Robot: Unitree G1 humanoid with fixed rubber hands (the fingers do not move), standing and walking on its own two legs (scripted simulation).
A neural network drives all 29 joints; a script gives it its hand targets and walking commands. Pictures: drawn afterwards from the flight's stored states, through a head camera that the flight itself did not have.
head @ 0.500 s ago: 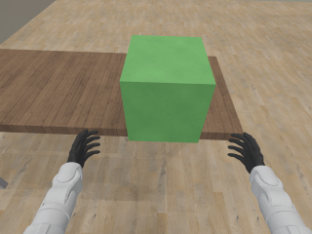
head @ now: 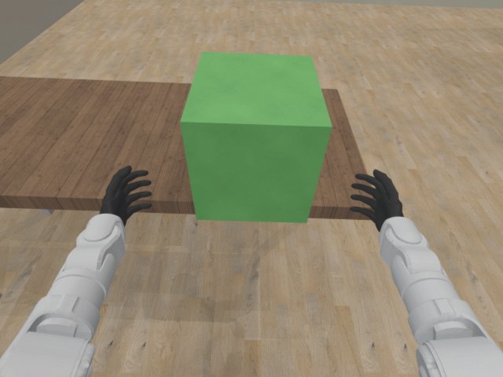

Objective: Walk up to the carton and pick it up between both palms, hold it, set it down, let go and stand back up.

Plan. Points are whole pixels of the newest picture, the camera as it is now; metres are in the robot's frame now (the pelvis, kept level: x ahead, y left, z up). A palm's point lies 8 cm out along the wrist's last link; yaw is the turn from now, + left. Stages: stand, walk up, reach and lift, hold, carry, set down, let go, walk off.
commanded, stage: reach and lift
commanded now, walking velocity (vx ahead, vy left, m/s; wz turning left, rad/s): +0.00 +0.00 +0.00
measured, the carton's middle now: (254, 137) +0.60 -0.03 +0.07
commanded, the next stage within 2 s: none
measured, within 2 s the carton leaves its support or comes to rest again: neither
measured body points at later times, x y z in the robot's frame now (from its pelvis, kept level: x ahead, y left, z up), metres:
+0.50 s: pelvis -0.02 +0.02 -0.01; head +0.03 +0.02 +0.44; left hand +0.47 +0.21 +0.13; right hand +0.43 -0.24 +0.14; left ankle +0.03 +0.10 -0.74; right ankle -0.02 -0.08 -0.74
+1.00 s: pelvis -0.01 +0.00 -0.01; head +0.09 +0.01 +0.43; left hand +0.54 +0.19 +0.20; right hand +0.49 -0.25 +0.21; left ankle +0.03 +0.10 -0.74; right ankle -0.02 -0.08 -0.74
